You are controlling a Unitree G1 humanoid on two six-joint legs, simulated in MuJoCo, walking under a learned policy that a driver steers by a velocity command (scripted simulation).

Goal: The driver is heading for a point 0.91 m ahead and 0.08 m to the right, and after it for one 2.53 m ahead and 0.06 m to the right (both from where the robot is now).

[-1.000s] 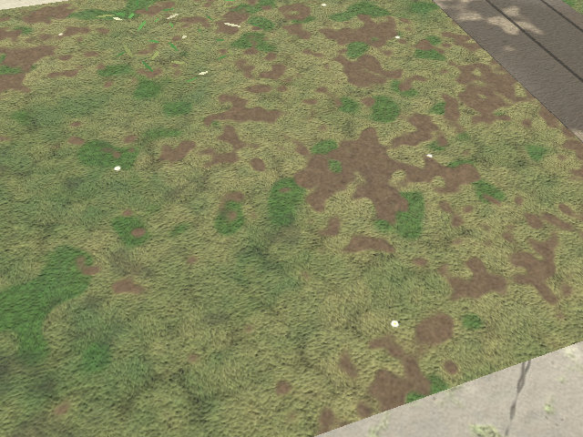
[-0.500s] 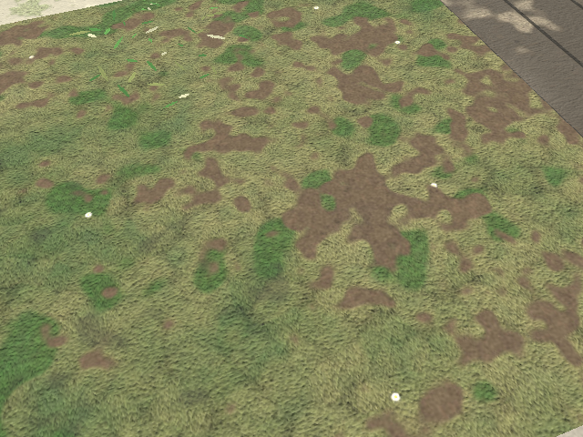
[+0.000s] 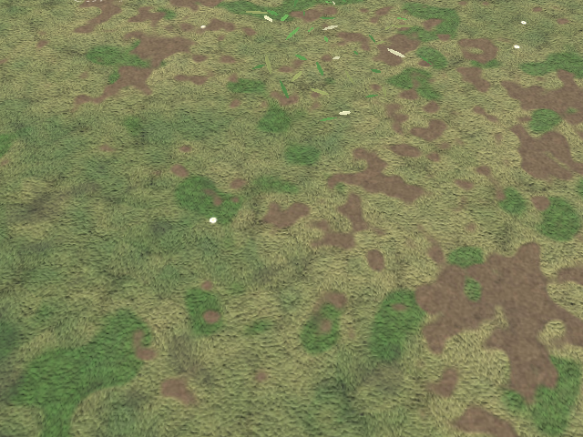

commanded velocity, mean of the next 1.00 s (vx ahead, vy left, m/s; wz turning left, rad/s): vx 0.50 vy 0.00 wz -0.02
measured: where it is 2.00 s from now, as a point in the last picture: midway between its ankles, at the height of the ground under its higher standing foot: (346, 219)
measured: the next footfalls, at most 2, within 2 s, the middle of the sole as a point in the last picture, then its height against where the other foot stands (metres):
right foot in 0.40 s outside the picture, level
left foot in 0.88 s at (248, 344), level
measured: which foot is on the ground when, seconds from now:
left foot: down 0.00-0.40, up 0.42-0.86, down 0.88-1.00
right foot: up 0.00-0.38, down 0.40-0.90, up 0.92-1.00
